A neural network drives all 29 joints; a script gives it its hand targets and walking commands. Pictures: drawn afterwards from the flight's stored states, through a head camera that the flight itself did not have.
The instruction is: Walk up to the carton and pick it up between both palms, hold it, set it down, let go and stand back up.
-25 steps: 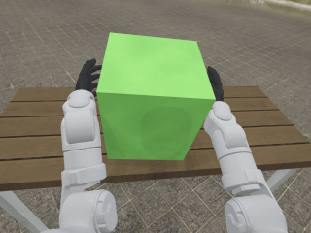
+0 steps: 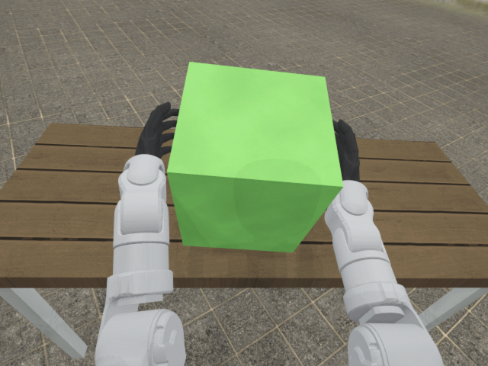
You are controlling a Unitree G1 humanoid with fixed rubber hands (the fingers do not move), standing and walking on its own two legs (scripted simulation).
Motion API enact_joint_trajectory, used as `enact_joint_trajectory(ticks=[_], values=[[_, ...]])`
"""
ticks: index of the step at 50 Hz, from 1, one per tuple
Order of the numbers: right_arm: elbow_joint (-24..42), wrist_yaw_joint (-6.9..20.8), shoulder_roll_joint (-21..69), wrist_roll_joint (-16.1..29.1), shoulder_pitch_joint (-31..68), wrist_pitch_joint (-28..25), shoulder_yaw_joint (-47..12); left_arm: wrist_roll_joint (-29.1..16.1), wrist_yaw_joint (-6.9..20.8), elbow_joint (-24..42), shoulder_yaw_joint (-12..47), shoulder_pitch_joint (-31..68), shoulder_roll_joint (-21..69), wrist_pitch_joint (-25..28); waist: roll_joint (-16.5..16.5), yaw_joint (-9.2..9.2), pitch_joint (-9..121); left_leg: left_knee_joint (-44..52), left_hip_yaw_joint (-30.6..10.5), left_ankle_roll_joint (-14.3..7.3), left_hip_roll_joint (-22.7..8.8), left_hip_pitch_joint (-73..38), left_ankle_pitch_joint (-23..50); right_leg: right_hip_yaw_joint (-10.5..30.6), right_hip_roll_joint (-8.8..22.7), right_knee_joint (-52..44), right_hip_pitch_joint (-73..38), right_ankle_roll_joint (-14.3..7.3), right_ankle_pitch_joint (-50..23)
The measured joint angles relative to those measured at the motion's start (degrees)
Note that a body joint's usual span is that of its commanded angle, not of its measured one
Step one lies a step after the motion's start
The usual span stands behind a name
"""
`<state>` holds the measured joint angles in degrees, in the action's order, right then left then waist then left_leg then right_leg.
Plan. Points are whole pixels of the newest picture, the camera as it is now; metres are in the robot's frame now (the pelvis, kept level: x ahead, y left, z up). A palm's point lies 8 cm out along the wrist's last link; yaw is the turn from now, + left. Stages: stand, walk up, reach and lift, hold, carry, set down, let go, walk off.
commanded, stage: set down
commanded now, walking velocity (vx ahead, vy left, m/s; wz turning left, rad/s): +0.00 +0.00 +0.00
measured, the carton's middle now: (247, 169) +0.40 +0.01 +0.13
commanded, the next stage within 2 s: none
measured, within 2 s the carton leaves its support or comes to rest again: neither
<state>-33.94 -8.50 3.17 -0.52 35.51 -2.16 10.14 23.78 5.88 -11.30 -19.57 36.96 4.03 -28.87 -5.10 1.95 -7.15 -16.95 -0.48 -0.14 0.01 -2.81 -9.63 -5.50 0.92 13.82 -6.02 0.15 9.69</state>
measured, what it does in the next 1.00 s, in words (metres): stands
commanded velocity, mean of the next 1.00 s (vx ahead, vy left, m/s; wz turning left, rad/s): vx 0.00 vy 0.00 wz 0.00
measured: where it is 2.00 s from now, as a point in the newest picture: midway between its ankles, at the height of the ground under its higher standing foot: outside the picture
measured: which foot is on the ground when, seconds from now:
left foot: down 0.00-1.00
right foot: down 0.00-1.00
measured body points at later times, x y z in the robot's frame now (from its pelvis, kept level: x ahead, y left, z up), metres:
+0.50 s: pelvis +0.00 +0.00 +0.00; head -0.02 +0.04 +0.45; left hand +0.40 +0.16 +0.15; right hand +0.39 -0.14 +0.16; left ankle +0.01 +0.11 -0.75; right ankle -0.01 -0.11 -0.75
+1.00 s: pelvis +0.01 +0.00 +0.00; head +0.01 +0.03 +0.45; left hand +0.42 +0.16 +0.12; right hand +0.42 -0.14 +0.14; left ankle +0.01 +0.11 -0.75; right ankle -0.01 -0.11 -0.75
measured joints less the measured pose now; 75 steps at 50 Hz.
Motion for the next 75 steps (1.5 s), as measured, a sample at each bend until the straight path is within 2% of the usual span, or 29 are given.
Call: enact_joint_trajectory(ticks=[8,14,20,26,33,39,58,75], values=[[0.81,-0.57,-3.02,4.47,-2.42,-3.32,-4.33,-4.06,-4.15,1.36,3.96,-4.47,-0.21,3.09,0.26,0.12,0.25,-1.63,0.06,0.19,-0.48,3.07,-1.06,0.07,-0.47,-0.1,2.36,0.01,0.01],[-0.51,-0.92,-3.93,4.94,-0.56,-2.4,-5.06,-4.0,-4.53,-0.11,3.3,-3.18,-0.38,2.89,0.3,0.04,1.05,-1.18,0.44,0.07,-0.57,3.06,-0.85,0.44,-0.53,0.0,2.75,0.02,-0.06],[-4.01,-0.31,-2.91,2.07,1.7,-1.65,-2.33,-2.86,-3.53,-4.35,0.8,-0.48,-0.22,2.87,0.34,-0.57,1.36,-0.46,0.65,-0.01,-0.43,2.65,-0.22,0.62,-0.37,0.07,2.75,0.0,-0.32],[-8.32,1.12,-1.28,-2.05,3.12,-3.18,2.9,-2.35,-3.3,-10.7,-1.0,1.8,-0.21,5.46,0.65,-1.68,1.93,-0.09,0.79,-0.03,-0.29,3.15,0.31,0.73,-0.23,0.08,3.46,-0.03,-0.68],[-13.48,2.73,-0.46,-6.21,4.81,-5.89,8.91,-3.01,-4.53,-18.7,-2.01,4.02,-0.47,9.7,0.86,-2.89,2.96,0.44,1.05,0.04,-0.31,4.45,0.81,0.97,-0.23,-0.14,5.01,-0.08,-1.08],[-16.34,3.39,-0.81,-7.53,6.36,-7.11,11.01,-3.58,-5.57,-23.08,-2.76,5.19,-0.68,12.59,0.98,-3.36,3.76,0.71,1.45,0.16,-0.55,5.27,0.77,1.35,-0.46,-0.38,6.02,-0.12,-1.19],[-19.12,4.11,-0.45,-10.45,8.32,-7.52,13.59,-3.84,-5.7,-27.52,-5.84,5.72,-0.62,16.21,1.5,-4.15,4.61,0.76,2.36,0.12,-0.67,7.11,0.09,2.21,-0.51,0.01,8.39,0.07,-0.61],[-20.05,6.02,0.54,-15.78,10.61,-6.78,20.21,-3.03,-5.94,-32.15,-9.0,8.41,-0.38,18.47,1.52,-5.29,5.72,0.58,3.27,-0.04,-0.75,9.9,0.15,3.06,-0.53,0.5,11.66,0.18,-0.83]])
